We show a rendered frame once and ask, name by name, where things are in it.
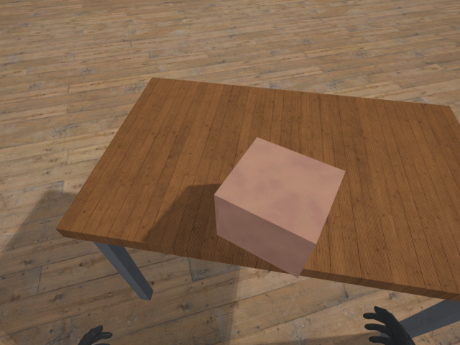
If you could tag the table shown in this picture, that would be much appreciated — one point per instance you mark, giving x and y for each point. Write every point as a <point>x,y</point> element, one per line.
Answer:
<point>394,223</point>

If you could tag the carton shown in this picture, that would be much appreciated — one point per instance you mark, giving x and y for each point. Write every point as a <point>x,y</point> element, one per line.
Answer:
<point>274,204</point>

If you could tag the left robot hand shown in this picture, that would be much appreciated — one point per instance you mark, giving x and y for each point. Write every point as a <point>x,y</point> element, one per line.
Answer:
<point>94,335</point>

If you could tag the right robot hand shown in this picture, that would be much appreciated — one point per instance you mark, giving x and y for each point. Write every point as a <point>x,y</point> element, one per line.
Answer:
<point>396,332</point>

